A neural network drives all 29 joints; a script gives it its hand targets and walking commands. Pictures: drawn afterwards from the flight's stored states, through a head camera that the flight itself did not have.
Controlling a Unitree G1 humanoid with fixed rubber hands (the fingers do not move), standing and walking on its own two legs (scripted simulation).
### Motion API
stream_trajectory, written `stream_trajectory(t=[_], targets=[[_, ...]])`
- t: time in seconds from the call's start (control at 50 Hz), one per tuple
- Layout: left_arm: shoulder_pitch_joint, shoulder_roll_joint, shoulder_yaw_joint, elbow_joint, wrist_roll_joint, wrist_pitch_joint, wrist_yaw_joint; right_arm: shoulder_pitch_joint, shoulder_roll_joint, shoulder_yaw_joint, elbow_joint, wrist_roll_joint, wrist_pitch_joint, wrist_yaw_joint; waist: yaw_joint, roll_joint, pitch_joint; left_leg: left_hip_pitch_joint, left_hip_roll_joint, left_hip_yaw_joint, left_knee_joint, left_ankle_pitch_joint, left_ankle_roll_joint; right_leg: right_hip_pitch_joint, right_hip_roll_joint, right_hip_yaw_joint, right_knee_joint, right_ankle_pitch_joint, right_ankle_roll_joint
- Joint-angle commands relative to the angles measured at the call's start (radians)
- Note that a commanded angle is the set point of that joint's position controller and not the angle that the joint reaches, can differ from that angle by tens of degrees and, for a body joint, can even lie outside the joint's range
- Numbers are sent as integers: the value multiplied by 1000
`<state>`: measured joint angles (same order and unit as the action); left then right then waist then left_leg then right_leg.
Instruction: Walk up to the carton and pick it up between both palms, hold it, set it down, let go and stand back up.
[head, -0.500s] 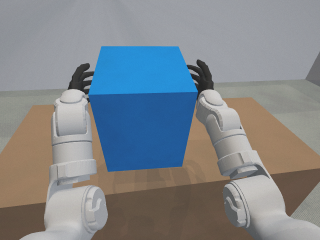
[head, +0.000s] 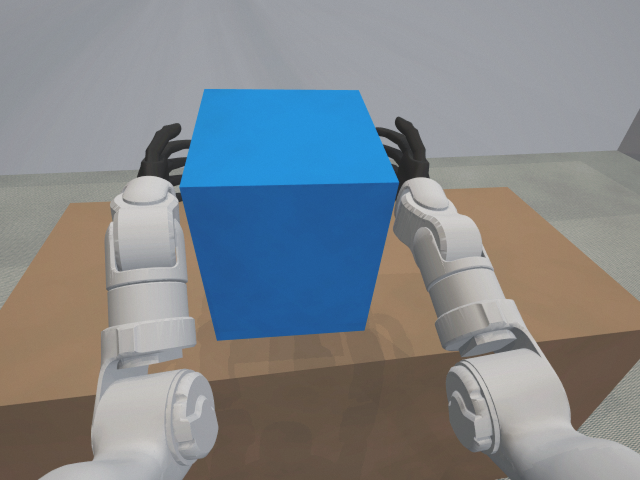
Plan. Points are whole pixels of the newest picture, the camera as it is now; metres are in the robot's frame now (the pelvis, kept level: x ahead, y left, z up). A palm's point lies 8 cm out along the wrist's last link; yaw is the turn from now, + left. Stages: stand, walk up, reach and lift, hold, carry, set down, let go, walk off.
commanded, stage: hold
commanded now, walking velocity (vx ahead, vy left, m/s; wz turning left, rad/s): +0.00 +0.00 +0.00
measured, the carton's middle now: (288, 215) +0.40 +0.01 +0.19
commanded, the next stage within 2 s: set down in 0.16 s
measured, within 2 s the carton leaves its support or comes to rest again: neither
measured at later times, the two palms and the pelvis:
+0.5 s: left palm (148, 166) +0.38 +0.17 +0.28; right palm (404, 163) +0.37 -0.13 +0.28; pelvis +0.02 +0.00 +0.00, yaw +1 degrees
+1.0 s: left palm (188, 205) +0.42 +0.14 +0.20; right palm (405, 196) +0.41 -0.15 +0.22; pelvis +0.03 +0.00 +0.00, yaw +1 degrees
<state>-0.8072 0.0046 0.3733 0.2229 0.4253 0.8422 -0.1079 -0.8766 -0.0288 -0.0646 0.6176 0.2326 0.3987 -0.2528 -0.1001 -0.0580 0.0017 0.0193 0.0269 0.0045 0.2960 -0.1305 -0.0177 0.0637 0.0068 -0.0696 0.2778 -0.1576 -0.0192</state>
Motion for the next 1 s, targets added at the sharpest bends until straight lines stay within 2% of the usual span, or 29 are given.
stream_trajectory(t=[0.0, 0.06, 0.12, 0.16, 0.2, 0.24, 0.28, 0.3, 0.34, 0.38, 0.44, 0.46, 0.52, 0.58, 0.62, 0.64, 0.68, 0.74, 0.8, 0.82, 0.84, 0.86, 0.88, 0.9, 0.98], targets=[[-646, -508, -375, -19, -174, -68, -132, -705, 525, 277, -173, 62, -18, 114, -23, 54, -259, -16, -65, 53, -55, 12, 32, 54, 41, -4, -46, 29, 60], [-676, -509, -348, 17, -165, -72, -137, -698, 528, 248, -129, 47, -13, 119, -15, 65, -208, -65, -66, 58, -74, -35, 34, 52, 34, -2, -45, 1, 65], [-617, -486, -331, 43, -152, -66, -141, -719, 532, 274, -184, 63, -24, 111, -7, 52, -255, -43, -74, 60, -48, 47, 37, 90, 34, -1, -31, 94, 72], [-608, -480, -362, -4, -172, -65, -143, -725, 548, 300, -204, 74, -29, 109, 5, 32, -281, 7, -71, 52, -24, 104, 31, 99, 41, -9, -32, 175, 73], [-595, -483, -379, -33, -181, -55, -147, -709, 537, 316, -200, 97, -20, 105, -17, 42, -283, 50, -74, 51, -1, 164, 19, 92, 42, -13, -28, 230, 75], [-622, -486, -394, -58, -195, -69, -146, -723, 542, 319, -234, 99, -33, 103, -20, 48, -295, 52, -71, 45, 3, 163, 19, 86, 41, -12, -27, 231, 79], [-615, -481, -387, -57, -181, -77, -146, -697, 536, 309, -209, 93, -42, 104, -23, 69, -267, 48, -73, 41, -1, 173, 15, 83, 40, -17, -25, 239, 71], [-629, -479, -375, -70, -176, -88, -147, -707, 533, 309, -218, 87, -54, 107, -13, 58, -258, 41, -71, 39, -4, 163, 19, 76, 42, -21, -28, 224, 71], [-609, -477, -365, -52, -158, -115, -152, -678, 509, 272, -202, 51, -93, 113, -26, 79, -246, 67, -64, 45, -12, 173, 14, 74, 38, -31, -33, 225, 67], [-597, -476, -361, -33, -146, -135, -155, -679, 475, 241, -193, 21, -132, 127, -25, 85, -227, 79, -56, 42, -15, 168, 0, 60, 41, -49, -41, 170, 58], [-563, -461, -333, -18, -113, -175, -157, -664, 440, 202, -174, -42, -207, 143, -17, 74, -187, 93, -51, 54, -31, 170, 1, 59, 39, -70, -54, 140, 51], [-546, -464, -328, -8, -100, -184, -156, -636, 425, 181, -154, -65, -227, 150, -24, 86, -162, 89, -48, 57, -37, 148, 1, 64, 31, -70, -58, 123, 52], [-517, -453, -301, 18, -61, -207, -159, -613, 388, 125, -99, -131, -290, 172, -16, 87, -111, 83, -39, 66, -65, 100, 3, 65, 27, -87, -70, 44, 44], [-466, -433, -286, 48, -46, -216, -163, -575, 357, 86, -67, -177, -336, 182, -26, 56, -43, 78, -34, 74, -76, 60, 8, 58, 18, -99, -84, 3, 43], [-460, -429, -273, 51, -39, -224, -159, -566, 344, 66, -53, -201, -361, 190, -15, 62, -23, 55, -30, 77, -92, 16, 15, 62, 15, -99, -91, -42, 42], [-463, -432, -281, 64, -38, -231, -159, -570, 346, 60, -40, -210, -375, 193, -20, 58, -24, 59, -29, 79, -96, 19, 17, 59, 10, -99, -88, -30, 43], [-474, -459, -317, 23, -67, -259, -149, -583, 340, 57, -90, -217, -415, 195, -24, 81, -99, 92, -30, 82, -69, 66, 6, 53, 14, -109, -73, 5, 42], [-501, -475, -369, -19, -94, -314, -116, -585, 353, 69, -88, -228, -475, 208, -15, 85, -232, 172, -26, 70, -20, 201, -12, 33, 27, -126, -56, 66, 41], [-503, -486, -431, -49, -131, -366, -82, -570, 370, 111, -112, -231, -519, 214, -8, 85, -351, 240, -33, 68, 30, 352, -27, 29, 35, -131, -38, 191, 47], [-508, -492, -445, -54, -136, -380, -72, -561, 375, 120, -106, -226, -526, 212, -15, 93, -387, 258, -35, 63, 45, 374, -33, 27, 34, -125, -39, 230, 46], [-500, -494, -448, -53, -147, -395, -64, -569, 377, 147, -130, -221, -536, 212, 0, 78, -415, 257, -36, 61, 58, 417, -29, 42, 33, -119, -27, 293, 53], [-497, -488, -459, -53, -152, -403, -57, -565, 387, 164, -135, -223, -539, 211, 4, 75, -431, 242, -40, 58, 61, 418, -25, 64, 27, -109, -19, 339, 58], [-479, -479, -445, -31, -137, -406, -54, -542, 394, 172, -90, -219, -529, 210, 6, 67, -379, 203, -46, 60, 49, 391, -18, 89, 22, -100, -15, 365, 68], [-458, -471, -421, 3, -126, -401, -57, -518, 393, 170, -62, -226, -519, 208, 7, 55, -334, 171, -45, 58, 35, 341, -12, 96, 19, -92, -14, 351, 71], [-384, -436, -349, 53, -93, -362, -76, -499, 406, 203, -43, -208, -488, 197, 42, 28, -212, 47, -59, 69, -18, 216, 31, 191, -9, -57, 0, 442, 95]])
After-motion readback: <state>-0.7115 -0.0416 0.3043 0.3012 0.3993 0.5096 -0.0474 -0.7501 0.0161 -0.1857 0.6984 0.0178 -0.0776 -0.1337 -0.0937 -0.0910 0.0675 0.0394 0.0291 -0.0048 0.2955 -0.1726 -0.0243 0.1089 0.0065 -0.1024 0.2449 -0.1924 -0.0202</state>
